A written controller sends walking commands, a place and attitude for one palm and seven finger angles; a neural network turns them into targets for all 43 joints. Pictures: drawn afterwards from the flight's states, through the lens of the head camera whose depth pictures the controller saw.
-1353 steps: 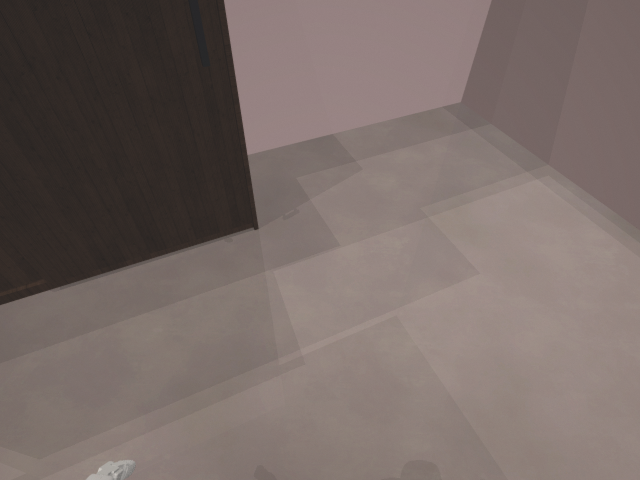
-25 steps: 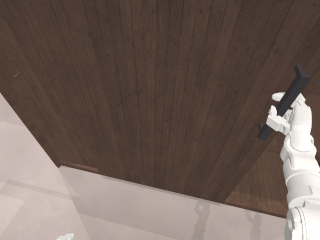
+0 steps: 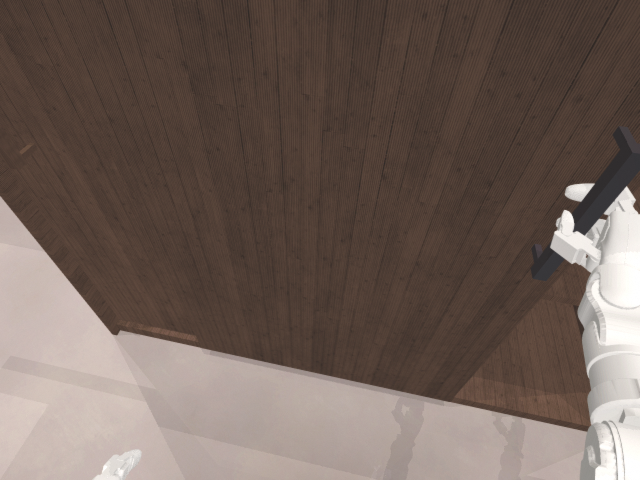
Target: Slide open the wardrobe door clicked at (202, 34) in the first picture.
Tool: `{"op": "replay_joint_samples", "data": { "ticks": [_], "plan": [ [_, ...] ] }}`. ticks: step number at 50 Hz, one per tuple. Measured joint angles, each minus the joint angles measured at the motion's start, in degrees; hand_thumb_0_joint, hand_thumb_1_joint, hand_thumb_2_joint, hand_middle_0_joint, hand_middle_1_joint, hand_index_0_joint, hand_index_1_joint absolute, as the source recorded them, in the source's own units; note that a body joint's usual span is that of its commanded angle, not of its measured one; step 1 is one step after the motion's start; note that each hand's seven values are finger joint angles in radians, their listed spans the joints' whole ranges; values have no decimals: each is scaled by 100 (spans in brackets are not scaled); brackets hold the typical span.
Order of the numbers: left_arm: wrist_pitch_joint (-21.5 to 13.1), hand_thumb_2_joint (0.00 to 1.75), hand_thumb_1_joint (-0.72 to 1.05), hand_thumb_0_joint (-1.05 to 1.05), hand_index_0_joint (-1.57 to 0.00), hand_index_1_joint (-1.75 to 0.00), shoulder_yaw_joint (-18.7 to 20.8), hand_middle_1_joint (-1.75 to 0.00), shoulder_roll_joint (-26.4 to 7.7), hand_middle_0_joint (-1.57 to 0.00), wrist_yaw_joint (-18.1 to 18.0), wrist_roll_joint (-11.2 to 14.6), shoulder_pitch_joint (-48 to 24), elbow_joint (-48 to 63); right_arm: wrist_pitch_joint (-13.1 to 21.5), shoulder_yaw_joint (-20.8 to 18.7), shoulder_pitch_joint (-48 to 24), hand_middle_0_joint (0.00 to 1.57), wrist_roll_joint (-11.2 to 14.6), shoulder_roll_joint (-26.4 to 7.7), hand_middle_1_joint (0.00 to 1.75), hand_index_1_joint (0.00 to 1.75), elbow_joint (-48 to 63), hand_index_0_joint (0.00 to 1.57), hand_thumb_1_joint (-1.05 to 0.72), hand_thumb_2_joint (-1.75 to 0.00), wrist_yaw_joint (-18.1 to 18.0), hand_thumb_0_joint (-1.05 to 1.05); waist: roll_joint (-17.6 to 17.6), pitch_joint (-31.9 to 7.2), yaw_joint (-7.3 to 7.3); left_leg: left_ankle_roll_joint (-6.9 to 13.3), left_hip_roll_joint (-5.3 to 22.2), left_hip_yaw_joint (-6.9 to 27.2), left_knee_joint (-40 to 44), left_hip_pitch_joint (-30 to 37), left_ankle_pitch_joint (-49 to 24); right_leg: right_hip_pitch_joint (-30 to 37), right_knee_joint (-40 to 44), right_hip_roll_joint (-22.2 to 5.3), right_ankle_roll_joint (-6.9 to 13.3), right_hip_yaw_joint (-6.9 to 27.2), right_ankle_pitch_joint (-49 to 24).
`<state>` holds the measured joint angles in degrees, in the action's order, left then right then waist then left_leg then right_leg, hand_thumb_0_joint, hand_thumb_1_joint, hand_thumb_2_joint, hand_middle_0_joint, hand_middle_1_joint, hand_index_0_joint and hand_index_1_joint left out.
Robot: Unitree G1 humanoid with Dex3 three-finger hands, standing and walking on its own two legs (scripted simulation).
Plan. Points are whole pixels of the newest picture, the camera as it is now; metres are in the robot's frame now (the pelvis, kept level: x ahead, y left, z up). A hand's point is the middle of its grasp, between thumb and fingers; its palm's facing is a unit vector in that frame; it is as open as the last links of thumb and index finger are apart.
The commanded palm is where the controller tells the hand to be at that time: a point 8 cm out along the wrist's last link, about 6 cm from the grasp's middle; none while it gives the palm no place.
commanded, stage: stop walking and hold the door there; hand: right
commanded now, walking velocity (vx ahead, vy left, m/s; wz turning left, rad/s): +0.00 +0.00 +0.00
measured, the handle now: (576, 212) +0.45 -0.31 +0.11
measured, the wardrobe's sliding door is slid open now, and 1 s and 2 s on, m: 0.45 0.45 0.45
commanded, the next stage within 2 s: loosen the grip on the handle in 0.16 s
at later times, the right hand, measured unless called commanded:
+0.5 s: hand (573, 230) +0.40 -0.28 +0.13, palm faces +0.38 +0.90 -0.22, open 8.6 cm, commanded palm +0.35 -0.31 +0.12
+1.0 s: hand (588, 236) +0.40 -0.30 +0.13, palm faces +0.40 +0.88 -0.23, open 14.6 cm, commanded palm +0.36 -0.34 +0.14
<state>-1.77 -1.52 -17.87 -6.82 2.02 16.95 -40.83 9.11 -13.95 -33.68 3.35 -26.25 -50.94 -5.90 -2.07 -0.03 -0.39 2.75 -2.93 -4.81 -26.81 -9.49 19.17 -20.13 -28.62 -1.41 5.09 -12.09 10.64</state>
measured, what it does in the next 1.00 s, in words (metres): stands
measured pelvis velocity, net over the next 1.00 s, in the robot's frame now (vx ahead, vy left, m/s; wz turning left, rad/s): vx -0.01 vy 0.00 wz -0.05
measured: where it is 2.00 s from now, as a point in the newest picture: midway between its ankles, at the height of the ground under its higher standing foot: outside the picture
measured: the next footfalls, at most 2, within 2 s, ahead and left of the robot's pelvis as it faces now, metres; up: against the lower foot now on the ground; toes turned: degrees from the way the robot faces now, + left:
none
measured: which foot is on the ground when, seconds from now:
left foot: down 0.00-1.00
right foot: down 0.00-1.00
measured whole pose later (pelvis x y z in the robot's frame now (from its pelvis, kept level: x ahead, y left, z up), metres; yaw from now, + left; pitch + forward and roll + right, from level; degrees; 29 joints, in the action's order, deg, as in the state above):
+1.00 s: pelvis -0.01 +0.00 -0.01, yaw -3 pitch +5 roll +2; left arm -3.3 -1.6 -15.0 -4.1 2.0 17.8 -40.2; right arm 0.3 -18.9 -35.8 -1.0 -27.1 -43.3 -2.3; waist -0.7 -2.4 -2.7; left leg 2.7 -2.5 -5.8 -30.8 -15.7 20.0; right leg -26.7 -30.8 -0.1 6.1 -9.2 9.5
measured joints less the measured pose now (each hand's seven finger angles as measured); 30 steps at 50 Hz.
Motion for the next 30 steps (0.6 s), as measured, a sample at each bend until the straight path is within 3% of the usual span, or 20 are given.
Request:
{"op": "replay_joint_samples", "data": {
  "ticks": [13, 15, 16, 19, 23, 30],
  "plan": [
    [106, 90, 90, 1, -20, -30, -58, -30, 73, -20, -10, 31, -69, 53, 28, -99, 4, 30, -39, -64, 131, 138, 51, 31, -69, -85, 54, -5, 20, 68, -24, 23, -46, -26, -17, 3, 11, -37, -95, -50, -37, 36, 37],
    [-18, 90, 90, 1, -20, -30, 78, -30, 167, -20, 168, -65, -73, 73, -124, -487, -316, 32, -429, -86, 132, 139, -135, 32, -65, -84, 394, -5, 126, 90, 4, 42, -17, -2, -157, -145, 34, -97, -71, -30, -20, -3, 0],
    [-129, 90, 90, 1, -20, -30, 105, -30, 214, -20, 254, -85, -62, 50, -291, -633, -559, 33, -586, -125, 133, 139, -333, 33, -64, -83, 526, -4, 215, -11, -59, 66, 31, -46, -286, -333, 53, -224, -19, 29, 12, 33, -84],
    [-323, 90, 90, 1, -21, -30, 161, -30, 248, -20, 409, -189, -24, 151, -598, -1016, -653, 37, -691, -178, 135, 139, -135, 37, -59, -80, 775, -3, 325, -179, -233, 88, 70, 28, -373, -552, 93, -387, 127, 140, -22, 127, -277],
    [-316, 90, 90, 1, -21, -30, 148, -30, 136, -20, 484, -166, -80, 290, -590, -850, -597, 32, -638, -273, 130, 138, 60, 38, -41, -69, 636, -1, 247, -154, -316, 115, 0, -15, -455, -719, 25, -586, -9, 67, -6, 188, -305],
    [-184, 90, 90, 1, -20, -30, 113, -30, 28, -20, 383, -32, 45, 255, -525, -602, -639, 30, -520, -307, 129, 132, 160, 32, 13, -41, 457, 0, 249, -165, -343, 116, -43, -81, -554, -894, 27, -819, -198, 15, 4, 254, -269]
  ]
}}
